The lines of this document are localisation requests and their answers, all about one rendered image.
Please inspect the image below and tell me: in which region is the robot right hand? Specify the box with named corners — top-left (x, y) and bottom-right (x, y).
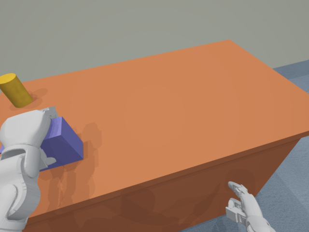
top-left (226, 181), bottom-right (263, 226)

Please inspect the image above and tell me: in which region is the robot left forearm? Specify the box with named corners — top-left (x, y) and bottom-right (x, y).
top-left (0, 145), bottom-right (41, 232)

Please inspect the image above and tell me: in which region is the table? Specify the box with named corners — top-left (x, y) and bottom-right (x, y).
top-left (0, 39), bottom-right (309, 232)

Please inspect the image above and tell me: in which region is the robot right forearm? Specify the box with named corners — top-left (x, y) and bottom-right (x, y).
top-left (246, 216), bottom-right (276, 232)

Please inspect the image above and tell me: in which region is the sponge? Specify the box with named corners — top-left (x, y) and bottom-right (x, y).
top-left (0, 116), bottom-right (84, 172)

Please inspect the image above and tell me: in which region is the robot left hand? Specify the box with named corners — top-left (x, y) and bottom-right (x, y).
top-left (0, 106), bottom-right (59, 170)

